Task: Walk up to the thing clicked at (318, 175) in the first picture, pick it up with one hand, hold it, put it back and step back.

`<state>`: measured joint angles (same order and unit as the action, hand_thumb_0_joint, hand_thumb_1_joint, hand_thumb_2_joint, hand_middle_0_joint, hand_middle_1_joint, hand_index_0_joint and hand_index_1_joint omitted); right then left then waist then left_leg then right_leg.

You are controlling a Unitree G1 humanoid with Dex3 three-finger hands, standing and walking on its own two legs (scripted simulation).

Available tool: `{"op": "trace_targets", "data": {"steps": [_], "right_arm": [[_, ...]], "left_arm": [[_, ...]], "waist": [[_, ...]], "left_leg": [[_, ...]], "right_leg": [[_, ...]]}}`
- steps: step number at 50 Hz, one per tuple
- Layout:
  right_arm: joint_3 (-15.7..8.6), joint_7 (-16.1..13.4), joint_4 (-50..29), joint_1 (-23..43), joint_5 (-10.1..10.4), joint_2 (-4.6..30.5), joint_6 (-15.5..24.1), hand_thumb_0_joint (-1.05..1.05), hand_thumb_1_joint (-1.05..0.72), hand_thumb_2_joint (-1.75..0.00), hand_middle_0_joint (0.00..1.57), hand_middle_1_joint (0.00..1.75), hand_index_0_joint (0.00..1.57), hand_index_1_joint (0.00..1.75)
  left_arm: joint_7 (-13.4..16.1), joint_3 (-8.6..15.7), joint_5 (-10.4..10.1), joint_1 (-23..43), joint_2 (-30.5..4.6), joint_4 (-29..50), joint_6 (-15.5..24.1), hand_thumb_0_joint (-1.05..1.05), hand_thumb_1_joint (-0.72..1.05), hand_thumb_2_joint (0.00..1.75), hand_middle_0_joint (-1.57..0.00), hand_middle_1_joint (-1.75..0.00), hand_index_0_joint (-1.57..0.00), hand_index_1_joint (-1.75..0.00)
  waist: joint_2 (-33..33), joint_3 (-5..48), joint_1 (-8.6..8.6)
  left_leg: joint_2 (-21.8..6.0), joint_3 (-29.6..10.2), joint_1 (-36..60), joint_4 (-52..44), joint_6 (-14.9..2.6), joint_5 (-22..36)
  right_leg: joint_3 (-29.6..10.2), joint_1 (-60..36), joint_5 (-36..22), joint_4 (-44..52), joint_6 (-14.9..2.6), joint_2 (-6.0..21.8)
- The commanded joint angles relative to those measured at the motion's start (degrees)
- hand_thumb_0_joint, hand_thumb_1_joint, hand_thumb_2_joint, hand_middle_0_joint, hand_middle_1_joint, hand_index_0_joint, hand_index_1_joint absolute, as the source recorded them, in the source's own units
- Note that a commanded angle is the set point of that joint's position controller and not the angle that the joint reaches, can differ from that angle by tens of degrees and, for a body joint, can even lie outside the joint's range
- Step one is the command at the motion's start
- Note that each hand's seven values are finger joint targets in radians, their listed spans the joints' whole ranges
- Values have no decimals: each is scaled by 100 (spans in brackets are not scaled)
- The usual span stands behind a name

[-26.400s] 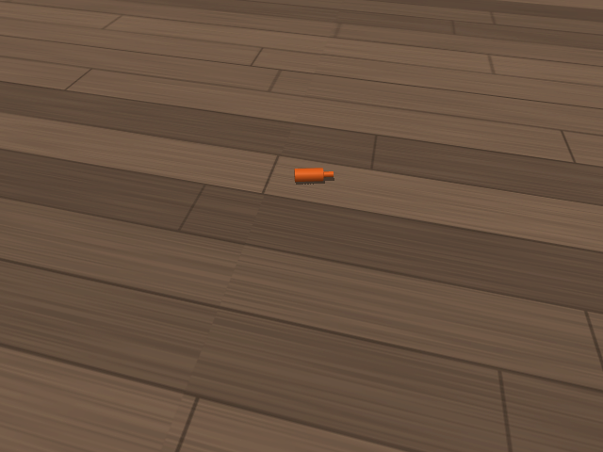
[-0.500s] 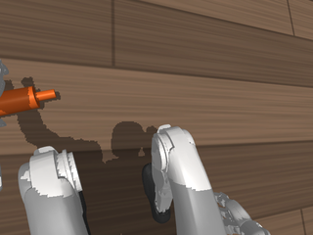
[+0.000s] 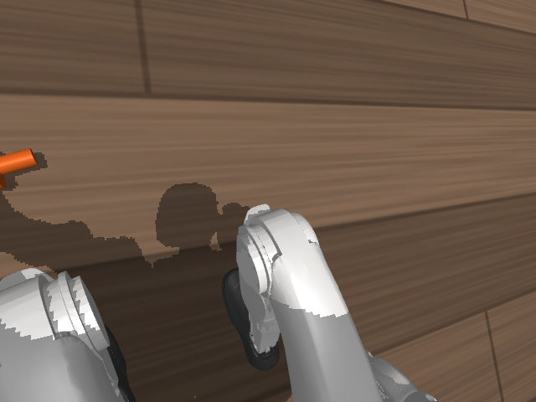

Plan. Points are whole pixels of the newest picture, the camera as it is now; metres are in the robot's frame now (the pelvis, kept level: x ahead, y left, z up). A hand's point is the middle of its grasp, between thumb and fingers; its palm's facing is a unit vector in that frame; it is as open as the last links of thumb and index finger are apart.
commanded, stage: rest palm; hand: left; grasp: from above
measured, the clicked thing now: out of the picture +0.45 +0.31 -0.27
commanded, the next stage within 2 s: close in 0.50 s
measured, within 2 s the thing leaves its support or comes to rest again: neither
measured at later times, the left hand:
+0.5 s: hand out of the picture +0.43 +0.33 -0.24, palm faces -0.44 -0.16 -0.88, open 14.3 cm
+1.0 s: hand out of the picture +0.43 +0.33 -0.25, palm faces -0.43 -0.16 -0.89, open 13.1 cm
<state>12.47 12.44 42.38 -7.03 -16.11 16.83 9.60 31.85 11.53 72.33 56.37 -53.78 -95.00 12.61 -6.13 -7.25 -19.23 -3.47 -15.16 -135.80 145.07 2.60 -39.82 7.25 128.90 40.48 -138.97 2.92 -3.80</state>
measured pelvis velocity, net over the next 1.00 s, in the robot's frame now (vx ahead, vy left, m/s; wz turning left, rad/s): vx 0.00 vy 0.01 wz -0.04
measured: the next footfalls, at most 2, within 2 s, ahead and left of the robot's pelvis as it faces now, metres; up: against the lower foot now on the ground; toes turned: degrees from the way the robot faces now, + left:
none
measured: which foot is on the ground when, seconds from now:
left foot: down 0.00-1.00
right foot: down 0.00-1.00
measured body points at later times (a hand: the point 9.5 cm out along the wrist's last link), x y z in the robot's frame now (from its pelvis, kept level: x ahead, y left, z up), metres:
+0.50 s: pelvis +0.00 +0.00 +0.00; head +0.27 +0.12 +0.34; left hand +0.44 +0.34 -0.19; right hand +0.07 -0.25 -0.07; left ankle +0.07 +0.14 -0.27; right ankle +0.10 -0.12 -0.27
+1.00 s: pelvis +0.00 +0.01 +0.00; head +0.27 +0.12 +0.33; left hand +0.45 +0.34 -0.19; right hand +0.05 -0.25 -0.07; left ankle +0.07 +0.14 -0.27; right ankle +0.10 -0.12 -0.27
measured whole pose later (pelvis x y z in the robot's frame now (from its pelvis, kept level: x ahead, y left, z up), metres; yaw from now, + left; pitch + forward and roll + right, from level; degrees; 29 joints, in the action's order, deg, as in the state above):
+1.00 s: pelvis +0.00 +0.01 +0.00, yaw -2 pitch +27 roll -13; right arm 15.0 15.9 40.8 -4.2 -17.0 19.0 14.8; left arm 35.8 10.2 71.6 57.6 -56.5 -99.0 11.1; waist -8.1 -9.6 -20.4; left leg -3.5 -17.2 -135.1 146.9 2.0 -40.5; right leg 8.7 127.1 40.2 -138.7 3.9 -4.7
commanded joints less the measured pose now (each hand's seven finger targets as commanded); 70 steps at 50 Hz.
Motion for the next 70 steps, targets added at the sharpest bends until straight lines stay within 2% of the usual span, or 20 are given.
{"op": "trace_targets", "data": {"steps": [1, 4, 7, 10, 11, 14, 16, 19, 22, 30, 31, 34, 38, 42, 44, 45, 48, 53, 58, 70], "right_arm": [[-451, -31, 40, -990, 1, 1797, 93, 0, -89, -90, 20, 30, 20, 30], [-441, -6, 9, -883, 20, 1789, 122, 0, -89, -90, 20, 30, 20, 30], [-467, 35, 42, -977, -29, 1845, 143, 0, -89, -90, 20, 30, 20, 30], [-434, 86, -30, -904, -43, 1855, 215, 0, -89, -90, 20, 30, 20, 30], [-444, 74, 29, -856, -18, 1870, 228, 0, -89, -90, 20, 30, 20, 30], [-442, 90, -54, -766, -5, 1860, 315, 0, -89, -90, 20, 30, 20, 30], [-451, 118, 33, -845, -29, 1910, 349, 0, -89, -90, 20, 30, 20, 30], [-424, 129, 9, -761, -15, 1910, 342, 0, -89, -90, 20, 30, 20, 30], [-410, 150, -46, -675, -25, 1931, 371, 0, -89, -90, 20, 30, 20, 30], [-306, 198, -53, -680, -44, 1995, 446, 0, -89, -90, 20, 30, 20, 30], [-289, 219, -73, -683, -45, 1979, 476, 0, -89, -90, 20, 30, 20, 30], [-274, 233, -12, -760, -69, 2028, 467, 0, -89, -90, 20, 30, 20, 30], [-228, 246, -37, -637, -65, 2004, 504, 0, -89, -90, 20, 30, 20, 30], [-245, 266, -46, -720, -52, 2085, 541, 0, -89, -90, 20, 30, 20, 30], [-247, 266, -73, -746, -55, 2063, 536, 0, -89, -90, 20, 30, 20, 30], [-243, 285, -65, -719, -49, 2042, 567, 0, -89, -90, 20, 30, 20, 30], [-258, 269, -64, -758, 1, 2062, 563, 0, -89, -90, 20, 30, 20, 30], [-335, 250, -106, -765, 12, 2070, 531, 0, -89, -90, 20, 30, 20, 30], [-324, 237, -85, -773, 39, 2070, 474, 0, -89, -90, 20, 30, 20, 30], [-225, 192, -123, -596, -49, 2080, 454, 0, -89, -90, 20, 30, 20, 30]], "left_arm": [[307, 53, -96, 1314, -1529, 681, 78, 0, -59, 103, -6, -94, -3, -97], [390, 75, -72, 1197, -1565, 559, 86, 0, -59, 104, -6, -94, -3, -97], [480, 117, 5, 1214, -1557, 487, 46, 0, -58, 104, -7, -94, -4, -97], [486, -92, -4, 1463, -1392, 442, -5, 0, -59, 104, -7, -93, -4, -96], [528, 32, -58, 1394, -1527, 374, -14, 0, -59, 104, -7, -94, -3, -97], [492, -220, -67, 1464, -1262, 392, -23, 0, -58, 103, -7, -96, -4, -98], [487, -182, -31, 1411, -1388, 209, -54, 0, -57, 101, -7, -96, -5, -98], [525, -80, -33, 1345, -1490, 240, -30, 0, -57, 101, -7, -97, -5, -99], [514, -289, -49, 1524, -1281, 324, 0, 0, -56, 101, -7, -97, -5, -99], [650, -178, -97, 1391, -1481, 244, 39, 0, -56, 102, -7, -97, -5, -99], [634, -318, -59, 1476, -1394, 251, 36, 0, -50, 97, -9, -97, -9, -97], [697, -130, -34, 1438, -1613, 183, 32, 0, -43, 96, -15, -95, -14, -96], [716, -268, -29, 1473, -1515, 37, -35, 0, -38, 88, -17, -92, -17, -92], [698, -91, -65, 1465, -1777, 132, -82, 0, -34, 87, -22, -88, -21, -88], [702, -18, -107, 1233, -1724, 135, -115, 0, -32, 84, -23, -87, -23, -87], [627, -224, -95, 1380, -1543, 48, -142, 0, -31, 82, -23, -86, -24, -86], [557, -87, -218, 1439, -1760, 229, -131, 0, -28, 80, -26, -84, -26, -84], [437, -97, -257, 1187, -1615, 446, -80, 0, -21, 77, -31, -81, -31, -81], [391, -190, -267, 1285, -1556, 383, 31, 0, -15, 73, -35, -78, -36, -77], [715, -311, 1, 1324, -1511, 24, 160, 0, 8, 65, -51, -73, -53, -71]], "waist": [[2647, 3979, -45], [2643, 3957, 49], [2616, 3841, -47], [2536, 3631, -182], [2496, 3686, -96], [2581, 3695, -129], [2606, 3590, -215], [2748, 3655, -124], [2763, 3612, -210], [2682, 3686, -194], [2685, 3638, -255], [2758, 3654, -266], [2859, 3447, -279], [2708, 3460, -256], [2763, 3633, -199], [2733, 3436, -297], [2684, 3478, -256], [2803, 3694, -135], [2663, 3482, -205], [2633, 3305, -294]], "left_leg": [[0, 809, 2956, -1240, -332, 1294], [-10, 800, 2870, -1234, -334, 1192], [-19, 787, 2865, -1203, -334, 1267], [-5, 765, 2752, -1177, -352, 1094], [-25, 743, 2727, -1203, -345, 991], [-18, 751, 2837, -1215, -327, 1000], [-20, 722, 2895, -1191, -315, 998], [-32, 683, 3008, -1297, -272, 1080], [-40, 673, 3010, -1266, -274, 1060], [-53, 665, 2954, -1191, -303, 1227], [-46, 672, 3003, -1162, -295, 1220], [-75, 607, 3019, -1215, -273, 1272], [-75, 641, 2955, -1165, -270, 1152], [-76, 625, 2914, -1165, -291, 1134], [-80, 613, 3021, -1224, -270, 1350], [-74, 638, 2897, -1133, -292, 1229], [-69, 626, 2820, -1165, -310, 1098], [-65, 597, 3032, -1295, -258, 1209], [-67, 611, 2783, -1228, -304, 1087], [-87, 581, 2913, -1247, -269, 942]], "right_leg": [[696, -2156, -1804, 1370, -340, -189], [668, -2140, -1722, 1358, -355, -215], [697, -2119, -1812, 1350, -328, -227], [713, -1978, -1666, 1382, -318, -205], [719, -1973, -1542, 1388, -337, -222], [727, -1960, -1545, 1390, -340, -231], [772, -1908, -1548, 1329, -343, -218], [832, -1926, -1560, 1285, -373, -221], [839, -1893, -1584, 1328, -355, -237], [811, -2176, -1789, 1371, -322, -261], [849, -2085, -1771, 1303, -321, -238], [887, -2156, -1793, 1277, -334, -263], [878, -1996, -1709, 1238, -340, -252], [869, -2044, -1676, 1287, -322, -262], [873, -2240, -1857, 1282, -330, -286], [858, -2053, -1781, 1250, -313, -258], [839, -2126, -1651, 1333, -319, -252], [884, -2168, -1676, 1330, -349, -262], [836, -2114, -1639, 1369, -336, -267], [932, -1946, -1502, 1332, -337, -291]]}}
